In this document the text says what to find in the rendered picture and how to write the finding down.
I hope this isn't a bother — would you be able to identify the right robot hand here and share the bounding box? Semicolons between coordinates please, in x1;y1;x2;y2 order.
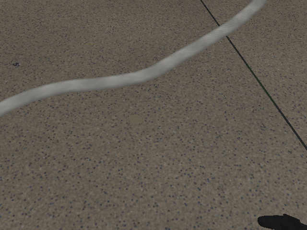
257;214;307;230

